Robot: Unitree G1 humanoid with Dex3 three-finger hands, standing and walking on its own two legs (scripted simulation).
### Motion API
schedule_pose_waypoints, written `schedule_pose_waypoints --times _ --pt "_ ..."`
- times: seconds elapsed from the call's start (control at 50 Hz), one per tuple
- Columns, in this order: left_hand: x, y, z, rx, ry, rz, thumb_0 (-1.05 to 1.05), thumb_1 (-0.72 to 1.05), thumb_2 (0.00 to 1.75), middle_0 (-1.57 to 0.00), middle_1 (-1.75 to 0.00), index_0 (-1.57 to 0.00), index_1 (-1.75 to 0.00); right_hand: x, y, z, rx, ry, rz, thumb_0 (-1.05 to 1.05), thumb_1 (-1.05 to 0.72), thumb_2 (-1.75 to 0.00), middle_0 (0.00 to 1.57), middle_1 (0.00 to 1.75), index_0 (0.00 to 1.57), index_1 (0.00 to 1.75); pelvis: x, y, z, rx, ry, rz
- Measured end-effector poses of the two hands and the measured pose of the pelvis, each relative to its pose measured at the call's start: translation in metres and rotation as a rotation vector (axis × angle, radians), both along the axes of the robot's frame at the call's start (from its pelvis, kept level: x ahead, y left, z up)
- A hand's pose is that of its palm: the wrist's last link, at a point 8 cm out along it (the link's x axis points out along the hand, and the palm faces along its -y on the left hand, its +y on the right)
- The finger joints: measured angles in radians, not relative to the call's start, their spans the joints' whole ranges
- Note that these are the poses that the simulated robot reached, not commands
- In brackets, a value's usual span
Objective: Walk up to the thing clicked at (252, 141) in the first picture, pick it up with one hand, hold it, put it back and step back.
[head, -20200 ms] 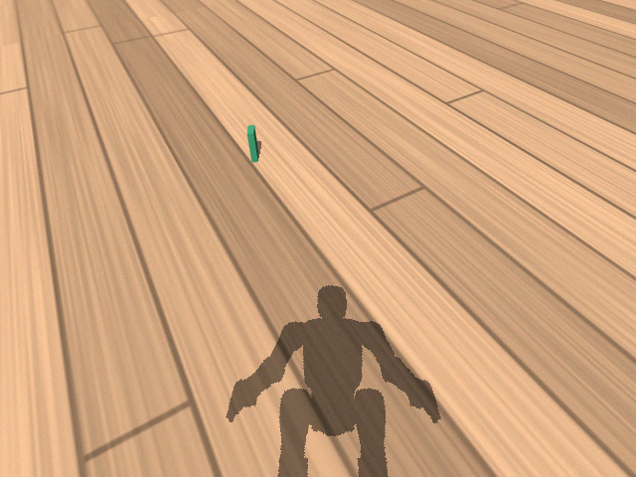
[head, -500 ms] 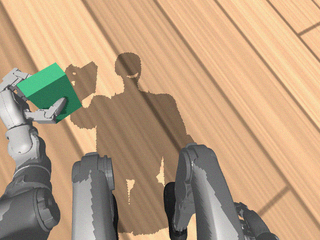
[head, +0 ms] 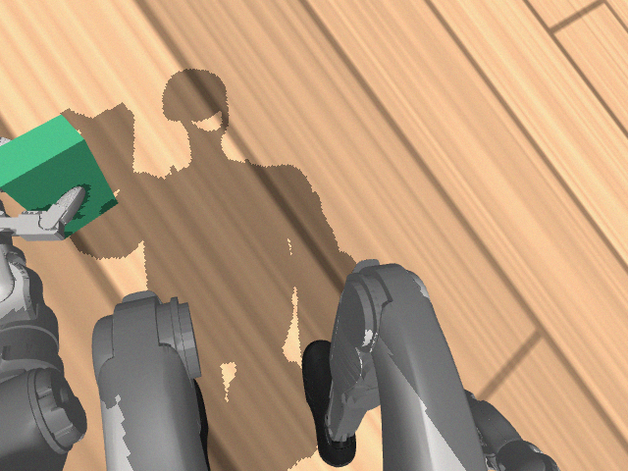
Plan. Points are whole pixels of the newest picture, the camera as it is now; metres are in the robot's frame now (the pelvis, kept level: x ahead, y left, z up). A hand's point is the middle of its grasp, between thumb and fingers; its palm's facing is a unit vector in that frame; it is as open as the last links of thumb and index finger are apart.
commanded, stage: crouch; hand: left
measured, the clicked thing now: (62, 186) +0.46 +0.26 -0.10
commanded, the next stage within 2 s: lower in 0.14 s
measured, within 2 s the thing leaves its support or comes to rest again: neither
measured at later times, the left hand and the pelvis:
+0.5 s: hand (44, 201) +0.45 +0.29 -0.14, palm faces +0.39 -0.92 +0.00, open 8.2 cm; pelvis +0.00 +0.00 -0.02, yaw -3 degrees
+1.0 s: hand (57, 207) +0.46 +0.29 -0.18, palm faces +0.40 -0.92 +0.01, open 8.2 cm; pelvis -0.01 +0.01 -0.03, yaw -5 degrees
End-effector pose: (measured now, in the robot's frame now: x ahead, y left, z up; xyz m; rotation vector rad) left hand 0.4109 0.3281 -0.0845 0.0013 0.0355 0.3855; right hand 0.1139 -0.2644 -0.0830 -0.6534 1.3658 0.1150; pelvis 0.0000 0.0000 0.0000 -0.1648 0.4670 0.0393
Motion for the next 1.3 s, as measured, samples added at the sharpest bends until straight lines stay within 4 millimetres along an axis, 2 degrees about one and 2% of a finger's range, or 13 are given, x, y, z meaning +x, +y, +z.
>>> schedule_pose_waypoints --times 0.34,0.54,0.68,1.3 --pt "0.004 0.003 -0.027 -0.002 -0.010 0.001 0.01 -0.38 1.08 -0.98 -1.28 -0.98 -1.29 -0.003 -0.003 -0.005 -0.038 0.038 0.043 0.00 -0.91 -0.91 0.21 0.30 0.20 0.30 0.000 0.001 -0.015 -0.023 -0.043 -0.017" --pt "-0.001 0.004 -0.062 -0.024 0.020 0.020 0.01 -0.39 1.08 -0.99 -1.27 -0.99 -1.27 -0.003 0.001 0.000 -0.068 0.054 0.114 0.00 -0.92 -0.91 0.21 0.30 0.20 0.30 -0.002 0.003 -0.022 -0.047 -0.085 -0.033" --pt "0.004 0.003 -0.079 -0.028 0.015 0.019 0.01 -0.38 1.08 -0.99 -1.27 -0.99 -1.27 0.003 0.003 0.007 -0.111 0.071 0.177 0.00 -0.92 -0.91 0.21 0.30 0.20 0.30 -0.003 0.006 -0.026 -0.070 -0.113 -0.040" --pt "0.008 0.003 -0.113 -0.031 0.029 0.028 0.00 -0.38 1.08 -0.99 -1.27 -0.98 -1.28 -0.003 0.015 0.022 -0.183 0.108 0.307 0.00 -0.92 -0.91 0.21 0.30 0.21 0.30 -0.011 0.013 -0.031 -0.132 -0.200 -0.073"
